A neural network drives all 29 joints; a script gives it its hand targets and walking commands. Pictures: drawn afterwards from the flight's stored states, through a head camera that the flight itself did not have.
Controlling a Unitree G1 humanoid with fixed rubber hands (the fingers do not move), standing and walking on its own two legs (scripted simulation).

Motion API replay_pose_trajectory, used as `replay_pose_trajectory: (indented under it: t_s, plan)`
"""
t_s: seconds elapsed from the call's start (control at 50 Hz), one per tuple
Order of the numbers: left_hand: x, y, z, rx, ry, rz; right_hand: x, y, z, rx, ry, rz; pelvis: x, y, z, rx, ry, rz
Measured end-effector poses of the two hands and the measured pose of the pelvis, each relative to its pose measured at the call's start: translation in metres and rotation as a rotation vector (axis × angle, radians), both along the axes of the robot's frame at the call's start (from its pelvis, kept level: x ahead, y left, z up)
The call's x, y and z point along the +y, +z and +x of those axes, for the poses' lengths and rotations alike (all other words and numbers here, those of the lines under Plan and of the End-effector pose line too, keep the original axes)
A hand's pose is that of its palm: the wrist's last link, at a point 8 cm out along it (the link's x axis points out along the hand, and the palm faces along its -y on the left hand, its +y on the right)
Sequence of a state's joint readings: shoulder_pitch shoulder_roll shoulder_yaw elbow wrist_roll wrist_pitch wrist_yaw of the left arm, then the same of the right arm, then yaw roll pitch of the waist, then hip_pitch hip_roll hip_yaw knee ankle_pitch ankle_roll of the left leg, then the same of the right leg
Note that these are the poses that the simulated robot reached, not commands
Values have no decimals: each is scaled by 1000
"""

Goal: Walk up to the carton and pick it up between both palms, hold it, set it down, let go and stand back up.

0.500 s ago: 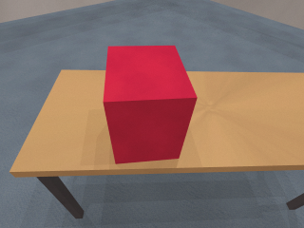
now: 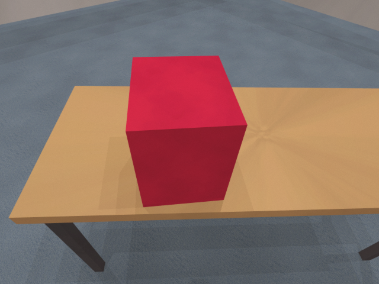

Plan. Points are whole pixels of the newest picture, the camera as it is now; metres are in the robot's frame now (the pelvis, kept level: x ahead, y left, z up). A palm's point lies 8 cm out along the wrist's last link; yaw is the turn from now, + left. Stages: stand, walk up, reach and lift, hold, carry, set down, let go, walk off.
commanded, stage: stand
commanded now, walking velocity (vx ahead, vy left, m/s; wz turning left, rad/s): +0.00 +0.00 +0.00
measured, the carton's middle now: (180, 132) +0.48 +0.02 +0.05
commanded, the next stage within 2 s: none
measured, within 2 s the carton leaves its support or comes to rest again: neither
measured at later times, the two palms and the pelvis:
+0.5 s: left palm out of the picture -0.03 +0.19 -0.15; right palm out of the picture -0.01 -0.20 -0.15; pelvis +0.01 +0.00 +0.00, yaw +0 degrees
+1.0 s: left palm out of the picture -0.02 +0.19 -0.15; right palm out of the picture +0.01 -0.20 -0.15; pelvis +0.03 +0.00 +0.00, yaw +0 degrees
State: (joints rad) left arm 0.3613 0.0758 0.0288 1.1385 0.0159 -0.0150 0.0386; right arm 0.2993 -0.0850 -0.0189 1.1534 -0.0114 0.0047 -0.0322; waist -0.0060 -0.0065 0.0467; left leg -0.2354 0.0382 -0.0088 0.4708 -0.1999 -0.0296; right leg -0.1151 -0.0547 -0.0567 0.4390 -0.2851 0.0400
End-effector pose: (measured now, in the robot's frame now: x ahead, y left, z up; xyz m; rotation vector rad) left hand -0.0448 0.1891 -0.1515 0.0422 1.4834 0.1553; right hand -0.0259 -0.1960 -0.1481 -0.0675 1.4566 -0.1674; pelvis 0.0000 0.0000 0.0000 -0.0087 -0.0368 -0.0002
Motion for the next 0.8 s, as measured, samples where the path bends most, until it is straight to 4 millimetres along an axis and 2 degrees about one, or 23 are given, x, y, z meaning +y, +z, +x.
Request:
replay_pose_trajectory:
  t_s: [0.8]
  plan:
    - [-1, 1, 25, 5, -4, 6, -6, 0, 27, 12, 12, -10, -2, 1, 23, 2, 1, 5]
